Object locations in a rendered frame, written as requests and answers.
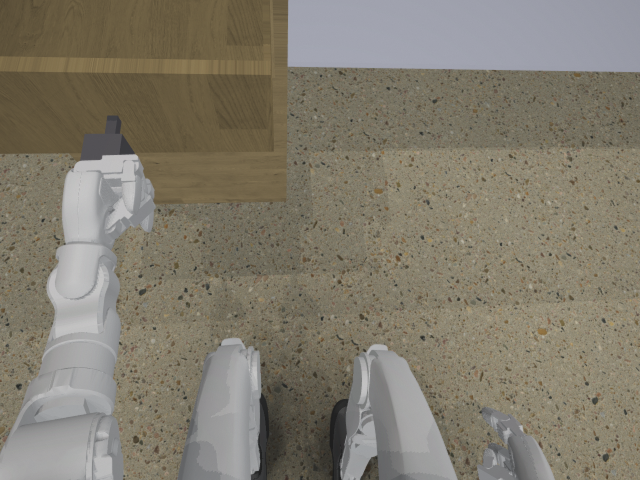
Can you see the drawer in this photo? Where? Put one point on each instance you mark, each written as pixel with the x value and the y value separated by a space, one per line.
pixel 182 75

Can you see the handle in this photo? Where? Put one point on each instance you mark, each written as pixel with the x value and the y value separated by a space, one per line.
pixel 110 143

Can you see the cabinet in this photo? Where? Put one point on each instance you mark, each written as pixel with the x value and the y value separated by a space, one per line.
pixel 231 177

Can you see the robot left thigh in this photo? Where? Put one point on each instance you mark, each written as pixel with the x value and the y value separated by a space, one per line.
pixel 217 443

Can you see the robot left upper arm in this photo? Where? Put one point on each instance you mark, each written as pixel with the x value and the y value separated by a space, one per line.
pixel 83 447

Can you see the robot right hand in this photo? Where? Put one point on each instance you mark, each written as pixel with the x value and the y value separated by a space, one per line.
pixel 523 460

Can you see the left robot forearm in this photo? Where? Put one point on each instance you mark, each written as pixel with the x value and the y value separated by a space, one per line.
pixel 76 374

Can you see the robot left hand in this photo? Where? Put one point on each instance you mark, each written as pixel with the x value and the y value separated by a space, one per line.
pixel 94 187

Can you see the right robot foot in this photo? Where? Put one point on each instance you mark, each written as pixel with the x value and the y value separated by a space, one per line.
pixel 338 434

